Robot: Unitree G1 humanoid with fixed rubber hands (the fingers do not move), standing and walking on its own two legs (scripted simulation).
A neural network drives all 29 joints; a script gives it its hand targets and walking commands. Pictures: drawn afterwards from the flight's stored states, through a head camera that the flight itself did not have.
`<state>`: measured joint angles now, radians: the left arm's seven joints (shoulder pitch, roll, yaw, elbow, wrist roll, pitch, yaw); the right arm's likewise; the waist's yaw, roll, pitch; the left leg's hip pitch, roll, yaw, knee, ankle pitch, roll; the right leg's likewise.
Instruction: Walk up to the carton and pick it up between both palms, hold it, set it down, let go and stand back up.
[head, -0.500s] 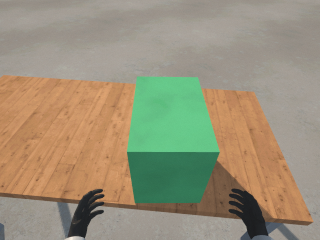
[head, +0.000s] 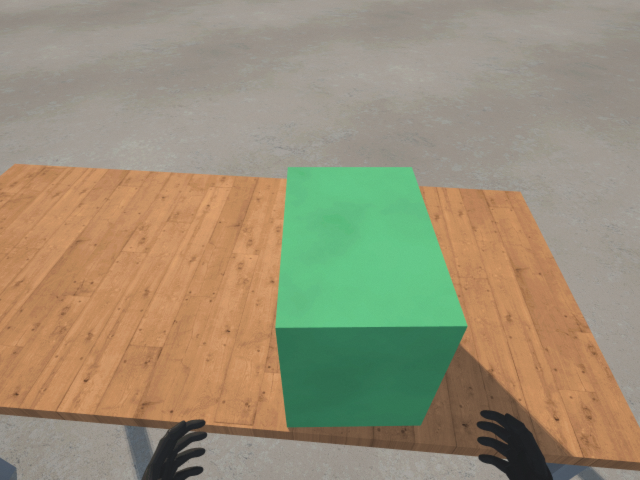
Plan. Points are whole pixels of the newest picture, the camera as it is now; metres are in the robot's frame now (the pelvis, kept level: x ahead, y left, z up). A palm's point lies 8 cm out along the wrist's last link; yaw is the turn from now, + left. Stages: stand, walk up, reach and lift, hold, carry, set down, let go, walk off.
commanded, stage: set down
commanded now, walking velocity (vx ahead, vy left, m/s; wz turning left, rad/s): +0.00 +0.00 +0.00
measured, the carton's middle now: (352, 291) +0.43 -0.04 -0.01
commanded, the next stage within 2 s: let go in 1.00 s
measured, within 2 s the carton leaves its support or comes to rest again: neither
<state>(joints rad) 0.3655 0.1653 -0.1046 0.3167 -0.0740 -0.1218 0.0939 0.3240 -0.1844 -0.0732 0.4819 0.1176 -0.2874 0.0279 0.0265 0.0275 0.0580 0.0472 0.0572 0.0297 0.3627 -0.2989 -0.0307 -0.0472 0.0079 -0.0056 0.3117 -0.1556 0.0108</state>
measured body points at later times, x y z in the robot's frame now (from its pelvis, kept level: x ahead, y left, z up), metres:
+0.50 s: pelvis -0.01 +0.00 +0.00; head -0.02 +0.00 +0.45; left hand +0.15 +0.21 -0.06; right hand +0.16 -0.23 -0.06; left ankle -0.06 +0.12 -0.75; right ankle +0.02 -0.13 -0.75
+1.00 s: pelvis -0.02 -0.01 +0.00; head -0.01 -0.01 +0.45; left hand +0.14 +0.21 -0.07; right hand +0.14 -0.24 -0.08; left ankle -0.06 +0.12 -0.75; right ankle +0.02 -0.13 -0.75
